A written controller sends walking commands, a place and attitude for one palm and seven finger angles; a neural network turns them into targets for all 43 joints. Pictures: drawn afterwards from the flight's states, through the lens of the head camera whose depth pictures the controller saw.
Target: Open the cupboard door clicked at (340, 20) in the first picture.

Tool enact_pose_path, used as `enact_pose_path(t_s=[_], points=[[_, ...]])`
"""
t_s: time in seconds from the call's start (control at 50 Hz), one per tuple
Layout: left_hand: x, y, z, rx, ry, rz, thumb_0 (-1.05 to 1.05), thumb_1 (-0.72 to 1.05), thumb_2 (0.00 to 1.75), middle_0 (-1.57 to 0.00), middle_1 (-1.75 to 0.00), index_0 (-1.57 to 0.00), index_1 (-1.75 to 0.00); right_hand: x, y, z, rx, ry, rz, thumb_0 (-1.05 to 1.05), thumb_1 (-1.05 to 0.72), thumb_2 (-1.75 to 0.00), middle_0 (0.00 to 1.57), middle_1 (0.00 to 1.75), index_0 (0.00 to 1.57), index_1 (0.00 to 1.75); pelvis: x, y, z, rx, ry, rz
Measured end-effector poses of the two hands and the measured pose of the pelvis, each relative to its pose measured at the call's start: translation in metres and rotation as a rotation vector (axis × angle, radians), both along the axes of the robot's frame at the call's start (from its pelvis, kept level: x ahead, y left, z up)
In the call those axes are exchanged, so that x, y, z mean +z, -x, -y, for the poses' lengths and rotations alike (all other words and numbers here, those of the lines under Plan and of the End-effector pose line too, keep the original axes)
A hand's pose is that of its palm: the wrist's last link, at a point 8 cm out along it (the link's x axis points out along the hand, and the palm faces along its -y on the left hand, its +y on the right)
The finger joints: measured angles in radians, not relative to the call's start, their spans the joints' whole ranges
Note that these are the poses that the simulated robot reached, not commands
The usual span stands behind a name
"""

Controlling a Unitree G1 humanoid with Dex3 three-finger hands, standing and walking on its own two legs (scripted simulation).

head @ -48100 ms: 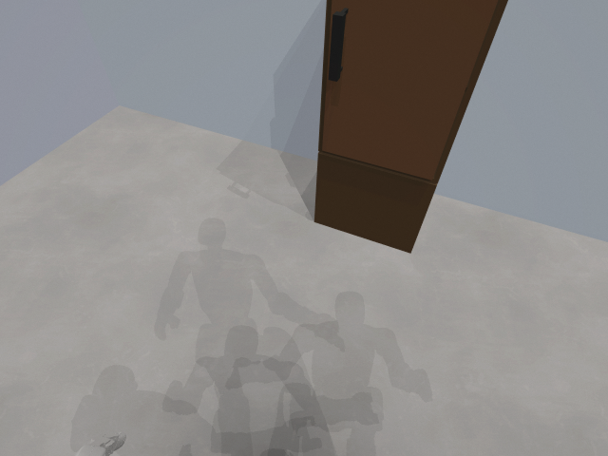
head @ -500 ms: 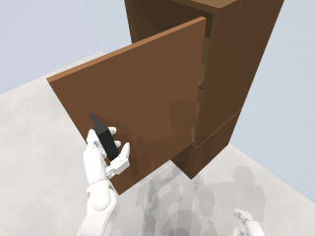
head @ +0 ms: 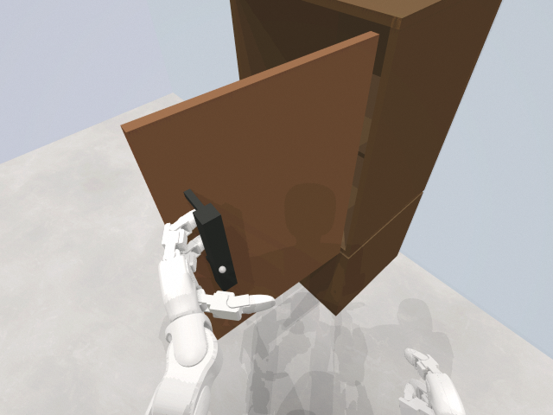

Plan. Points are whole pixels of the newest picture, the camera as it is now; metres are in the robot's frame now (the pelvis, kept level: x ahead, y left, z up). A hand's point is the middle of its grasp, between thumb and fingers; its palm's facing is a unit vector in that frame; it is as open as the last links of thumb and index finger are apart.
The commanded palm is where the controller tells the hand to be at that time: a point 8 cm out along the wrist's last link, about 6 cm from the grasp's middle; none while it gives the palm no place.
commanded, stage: open thumb and fingers to let go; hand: left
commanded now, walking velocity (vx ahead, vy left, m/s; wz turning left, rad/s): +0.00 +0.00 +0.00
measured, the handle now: (209, 242) +0.35 +0.13 +0.07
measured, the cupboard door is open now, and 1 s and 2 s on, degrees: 85 84 84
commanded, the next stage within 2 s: slide the hand sideways off the handle in 0.06 s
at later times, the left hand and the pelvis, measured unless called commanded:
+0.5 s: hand (213, 284) +0.27 +0.11 +0.08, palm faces -0.09 -1.00 +0.03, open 16.6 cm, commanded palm +0.25 +0.14 +0.07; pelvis -0.01 +0.05 -0.01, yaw -1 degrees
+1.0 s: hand (189, 311) +0.23 +0.13 +0.08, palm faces +0.00 -1.00 -0.03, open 16.3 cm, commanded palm +0.20 +0.19 +0.07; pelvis +0.01 +0.03 -0.01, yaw -2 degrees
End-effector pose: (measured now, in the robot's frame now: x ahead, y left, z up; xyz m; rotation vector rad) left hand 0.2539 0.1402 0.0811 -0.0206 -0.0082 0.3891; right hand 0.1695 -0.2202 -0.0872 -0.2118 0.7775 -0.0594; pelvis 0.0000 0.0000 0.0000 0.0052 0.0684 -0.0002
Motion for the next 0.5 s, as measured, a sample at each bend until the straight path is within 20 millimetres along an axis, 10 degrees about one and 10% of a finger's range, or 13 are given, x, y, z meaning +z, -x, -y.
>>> enact_pose_path(t_s=[0.2, 0.5], points=[[-0.001, -0.014, 0.003, -0.033, -0.025, 0.002, -0.01, -0.50, 0.30, -0.18, -0.44, -0.18, -0.43, -0.005, 0.003, -0.037, 0.025, -0.023, -0.019, 0.01, -0.90, -0.90, 0.20, 0.30, 0.20, 0.30, -0.005, 0.005, -0.022, -0.008, 0.010, -0.009], [-0.003, -0.002, -0.022, -0.476, 0.007, 0.019, -0.01, -0.51, 0.30, -0.10, -0.31, -0.09, -0.31, 0.001, 0.022, -0.054, 0.014, -0.029, 0.040, 0.01, -0.90, -0.90, 0.20, 0.30, 0.20, 0.30, -0.006, 0.012, -0.047, -0.009, 0.022, 0.017]])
